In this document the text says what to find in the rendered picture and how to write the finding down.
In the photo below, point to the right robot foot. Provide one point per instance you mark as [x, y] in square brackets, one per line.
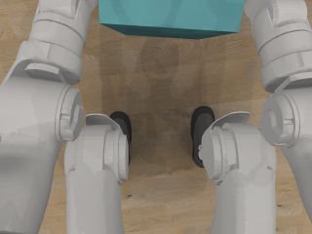
[202, 118]

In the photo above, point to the robot right upper arm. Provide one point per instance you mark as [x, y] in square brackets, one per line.
[286, 121]

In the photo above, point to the carton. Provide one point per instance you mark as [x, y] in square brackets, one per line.
[182, 19]

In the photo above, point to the right robot forearm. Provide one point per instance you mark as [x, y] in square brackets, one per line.
[283, 38]

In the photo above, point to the left robot shin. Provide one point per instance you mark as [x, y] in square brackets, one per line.
[71, 146]

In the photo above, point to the left robot forearm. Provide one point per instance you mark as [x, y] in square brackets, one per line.
[56, 41]

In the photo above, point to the robot left upper arm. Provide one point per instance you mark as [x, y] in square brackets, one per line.
[36, 118]

